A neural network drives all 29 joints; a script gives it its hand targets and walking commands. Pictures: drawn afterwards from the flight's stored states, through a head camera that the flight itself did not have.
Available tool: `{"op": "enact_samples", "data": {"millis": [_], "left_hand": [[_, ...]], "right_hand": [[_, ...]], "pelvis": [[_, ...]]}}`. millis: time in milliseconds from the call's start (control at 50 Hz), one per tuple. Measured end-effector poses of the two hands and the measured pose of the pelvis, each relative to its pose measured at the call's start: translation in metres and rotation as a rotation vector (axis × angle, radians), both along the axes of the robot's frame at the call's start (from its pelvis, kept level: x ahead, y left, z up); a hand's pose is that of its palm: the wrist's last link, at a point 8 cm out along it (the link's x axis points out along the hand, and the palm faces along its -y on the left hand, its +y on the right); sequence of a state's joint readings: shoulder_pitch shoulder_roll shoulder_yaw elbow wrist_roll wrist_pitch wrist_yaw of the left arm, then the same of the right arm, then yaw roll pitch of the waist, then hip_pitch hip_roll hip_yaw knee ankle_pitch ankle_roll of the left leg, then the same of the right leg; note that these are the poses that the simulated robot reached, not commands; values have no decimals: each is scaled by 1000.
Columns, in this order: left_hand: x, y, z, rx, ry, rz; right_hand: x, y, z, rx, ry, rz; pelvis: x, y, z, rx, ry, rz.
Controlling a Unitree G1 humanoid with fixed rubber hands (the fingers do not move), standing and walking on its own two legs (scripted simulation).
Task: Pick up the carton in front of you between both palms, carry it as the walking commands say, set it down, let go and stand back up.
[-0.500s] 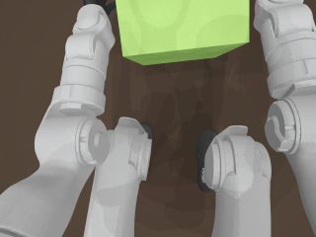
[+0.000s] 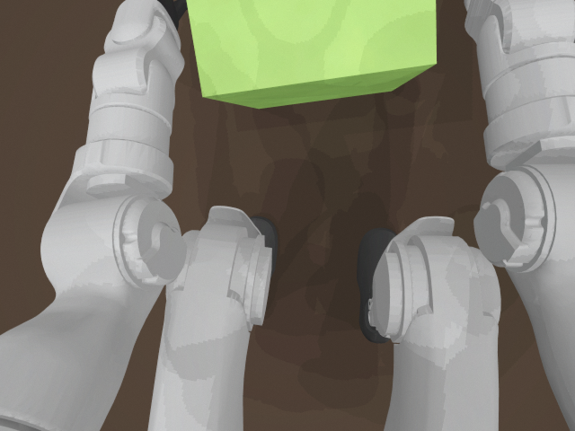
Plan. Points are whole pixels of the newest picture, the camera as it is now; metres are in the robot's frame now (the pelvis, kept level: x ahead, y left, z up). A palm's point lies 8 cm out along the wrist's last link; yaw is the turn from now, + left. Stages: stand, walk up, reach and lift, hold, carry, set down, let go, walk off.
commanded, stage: set down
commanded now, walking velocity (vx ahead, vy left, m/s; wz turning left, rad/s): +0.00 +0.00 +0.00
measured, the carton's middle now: (311, 3) +0.55 +0.01 -0.24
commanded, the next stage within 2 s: let go in 1.58 s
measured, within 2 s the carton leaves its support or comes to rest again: neither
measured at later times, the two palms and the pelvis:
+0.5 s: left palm (146, 18) +0.53 +0.18 -0.18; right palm out of the picture +0.57 -0.21 -0.18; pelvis +0.00 +0.00 +0.00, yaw +0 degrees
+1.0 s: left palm out of the picture +0.54 +0.18 -0.02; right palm out of the picture +0.59 -0.20 -0.02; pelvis +0.00 +0.01 +0.09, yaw -1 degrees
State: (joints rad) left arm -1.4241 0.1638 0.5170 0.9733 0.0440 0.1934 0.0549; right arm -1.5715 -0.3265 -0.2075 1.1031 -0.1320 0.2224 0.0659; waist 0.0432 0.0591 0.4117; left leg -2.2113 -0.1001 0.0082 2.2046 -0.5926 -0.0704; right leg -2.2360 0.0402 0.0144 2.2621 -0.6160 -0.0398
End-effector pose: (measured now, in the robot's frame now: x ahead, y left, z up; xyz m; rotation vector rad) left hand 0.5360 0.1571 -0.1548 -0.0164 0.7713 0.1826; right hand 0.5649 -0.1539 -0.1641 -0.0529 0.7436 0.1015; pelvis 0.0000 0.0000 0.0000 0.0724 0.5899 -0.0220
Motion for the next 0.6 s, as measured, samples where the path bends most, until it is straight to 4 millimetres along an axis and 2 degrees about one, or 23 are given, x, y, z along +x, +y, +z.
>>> {"op": "enact_samples", "data": {"millis": [200, 280, 340, 400, 460, 500, 600], "left_hand": [[0, 1, -2, -9, -5, -12], [-2, 2, -10, 6, 5, -21], [-8, 8, -22, 37, 28, -2], [-11, 17, -29, 50, 34, 27], [-8, 24, -31, 52, 15, 39], [-4, 26, -28, 49, -3, 38], [2, 26, -9, 48, -58, 41]], "right_hand": [[1, -2, -4, 5, -11, 22], [-2, -3, -16, -22, -2, 24], [-8, -15, -30, -64, 19, -21], [-9, -34, -34, -93, 21, -73], [0, -49, -27, -115, -7, -99], [9, -53, -19, -119, -26, -99], [25, -41, 7, -93, -76, -86]], "pelvis": [[-3, -2, -2, 5, -34, -3], [-4, -2, -2, 7, -52, -8], [-2, -2, -1, 4, -53, -10], [1, 0, -1, 1, -42, -8], [3, 1, -3, -3, -30, -5], [5, 1, -5, -4, -21, -4], [6, 4, -4, -5, 5, -1]]}}
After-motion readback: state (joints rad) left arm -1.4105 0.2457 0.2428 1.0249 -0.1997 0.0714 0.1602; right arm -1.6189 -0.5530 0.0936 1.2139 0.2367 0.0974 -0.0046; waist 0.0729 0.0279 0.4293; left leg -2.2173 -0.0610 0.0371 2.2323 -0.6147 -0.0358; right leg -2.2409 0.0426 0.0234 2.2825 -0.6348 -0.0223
